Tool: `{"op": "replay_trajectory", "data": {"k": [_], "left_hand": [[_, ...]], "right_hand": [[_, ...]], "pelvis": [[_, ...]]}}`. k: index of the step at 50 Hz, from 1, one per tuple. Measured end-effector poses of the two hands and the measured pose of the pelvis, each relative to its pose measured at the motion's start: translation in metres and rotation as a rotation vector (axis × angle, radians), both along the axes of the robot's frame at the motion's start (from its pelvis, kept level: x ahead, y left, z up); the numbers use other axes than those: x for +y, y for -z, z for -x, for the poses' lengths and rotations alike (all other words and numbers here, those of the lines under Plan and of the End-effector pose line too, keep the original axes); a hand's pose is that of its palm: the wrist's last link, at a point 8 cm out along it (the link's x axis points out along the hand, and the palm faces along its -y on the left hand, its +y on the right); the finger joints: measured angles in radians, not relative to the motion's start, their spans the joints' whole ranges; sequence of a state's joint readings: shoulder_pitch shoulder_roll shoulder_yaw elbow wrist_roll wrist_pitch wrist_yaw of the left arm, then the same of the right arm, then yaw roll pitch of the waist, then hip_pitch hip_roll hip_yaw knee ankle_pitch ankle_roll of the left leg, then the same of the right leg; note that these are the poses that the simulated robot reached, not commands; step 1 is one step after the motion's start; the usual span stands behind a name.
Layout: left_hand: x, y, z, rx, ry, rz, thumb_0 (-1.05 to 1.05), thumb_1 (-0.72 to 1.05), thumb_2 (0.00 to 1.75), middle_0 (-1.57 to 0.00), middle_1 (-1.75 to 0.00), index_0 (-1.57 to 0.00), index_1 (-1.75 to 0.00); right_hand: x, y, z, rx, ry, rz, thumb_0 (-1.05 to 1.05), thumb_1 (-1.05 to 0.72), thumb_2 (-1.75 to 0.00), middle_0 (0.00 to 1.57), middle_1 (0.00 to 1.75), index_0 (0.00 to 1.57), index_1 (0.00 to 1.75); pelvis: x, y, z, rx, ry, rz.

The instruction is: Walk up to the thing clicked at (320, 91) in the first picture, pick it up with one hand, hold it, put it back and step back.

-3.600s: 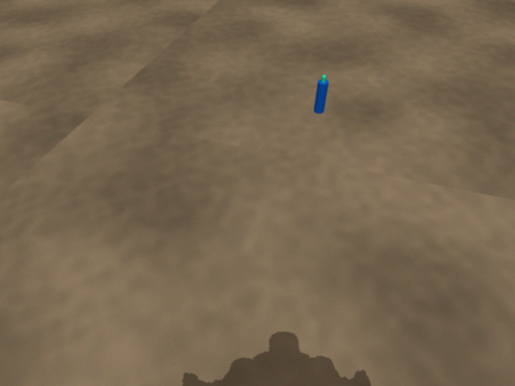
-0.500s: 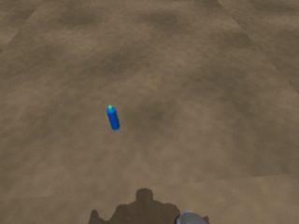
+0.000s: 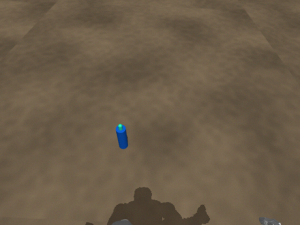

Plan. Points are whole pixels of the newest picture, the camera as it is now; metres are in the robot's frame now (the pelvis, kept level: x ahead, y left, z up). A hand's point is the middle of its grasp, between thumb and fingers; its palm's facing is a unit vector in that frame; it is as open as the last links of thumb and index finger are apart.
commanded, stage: walk up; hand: left
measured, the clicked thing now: (121, 135) +0.77 +0.23 -0.63
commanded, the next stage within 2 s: none
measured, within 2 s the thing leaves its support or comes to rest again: neither
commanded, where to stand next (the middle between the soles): +0.42 +0.01 m, yaw -1 degrees
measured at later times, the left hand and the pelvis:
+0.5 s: hand (80, 174) +0.28 +0.25 -0.12, palm faces -0.05 -0.91 -0.42, open 7.3 cm; pelvis +0.19 -0.02 +0.00, yaw -1 degrees
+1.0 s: hand (77, 149) +0.39 +0.30 -0.15, palm faces -0.07 -0.93 -0.36, open 7.3 cm; pelvis +0.33 +0.03 +0.01, yaw -2 degrees
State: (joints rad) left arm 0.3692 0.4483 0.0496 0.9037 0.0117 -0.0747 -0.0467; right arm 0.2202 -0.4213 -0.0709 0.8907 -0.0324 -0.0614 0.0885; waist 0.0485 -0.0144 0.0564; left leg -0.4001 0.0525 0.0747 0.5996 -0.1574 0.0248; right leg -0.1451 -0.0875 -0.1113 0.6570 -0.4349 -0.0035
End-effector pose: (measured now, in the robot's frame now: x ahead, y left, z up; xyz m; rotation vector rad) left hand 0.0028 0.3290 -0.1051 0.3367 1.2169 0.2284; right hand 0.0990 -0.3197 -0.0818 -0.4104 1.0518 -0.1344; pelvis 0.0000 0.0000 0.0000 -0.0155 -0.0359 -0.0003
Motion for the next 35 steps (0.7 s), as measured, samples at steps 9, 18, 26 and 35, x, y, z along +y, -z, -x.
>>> {"op": "replay_trajectory", "data": {"k": [9,18,26,35], "left_hand": [[0.004,-0.005,-0.1,-0.016,0.058,0.038,0.01,0.91,0.9,-0.21,-0.3,-0.2,-0.3],[-0.013,-0.022,-0.206,-0.055,0.123,0.007,0.01,0.91,0.9,-0.21,-0.3,-0.2,-0.3],[-0.035,-0.031,-0.278,-0.169,0.11,-0.047,0.0,0.91,0.9,-0.21,-0.3,-0.2,-0.3],[-0.021,-0.037,-0.299,-0.116,0.079,-0.037,0.0,0.9,0.9,-0.21,-0.3,-0.21,-0.3]], "right_hand": [[0.018,-0.019,-0.035,-0.016,0.071,0.005,0.01,-0.91,-0.9,0.21,0.3,0.2,0.3],[0.0,0.005,-0.052,0.089,0.14,-0.035,0.01,-0.91,-0.9,0.21,0.3,0.2,0.3],[-0.018,0.038,-0.11,0.155,0.133,-0.066,0.01,-0.91,-0.9,0.2,0.3,0.2,0.3],[-0.008,0.018,-0.192,0.12,0.074,-0.065,0.01,-0.91,-0.9,0.2,0.3,0.2,0.3]], "pelvis": [[0.013,-0.016,-0.065,-0.009,0.015,-0.014],[0.0,-0.014,-0.134,-0.006,0.032,-0.035],[-0.021,-0.001,-0.191,-0.023,0.022,-0.017],[-0.01,-0.013,-0.245,-0.006,0.015,-0.004]]}}
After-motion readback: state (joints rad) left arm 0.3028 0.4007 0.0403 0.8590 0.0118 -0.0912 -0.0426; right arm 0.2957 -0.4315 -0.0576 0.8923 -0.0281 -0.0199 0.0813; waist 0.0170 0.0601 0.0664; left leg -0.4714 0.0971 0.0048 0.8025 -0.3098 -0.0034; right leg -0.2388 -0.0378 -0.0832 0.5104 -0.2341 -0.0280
